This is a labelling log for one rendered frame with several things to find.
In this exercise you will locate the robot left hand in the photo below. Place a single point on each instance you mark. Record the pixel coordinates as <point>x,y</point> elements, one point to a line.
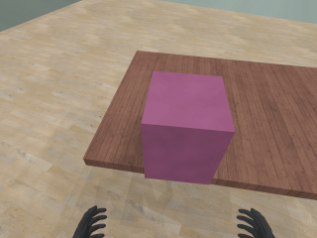
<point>85,228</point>

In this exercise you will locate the carton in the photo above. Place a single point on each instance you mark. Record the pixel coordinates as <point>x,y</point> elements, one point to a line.
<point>187,127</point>

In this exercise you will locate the table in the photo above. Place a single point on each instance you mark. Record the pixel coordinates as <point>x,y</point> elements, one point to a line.
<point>274,112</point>

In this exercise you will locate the robot right hand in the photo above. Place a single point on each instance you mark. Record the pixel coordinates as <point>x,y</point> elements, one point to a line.
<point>261,228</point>

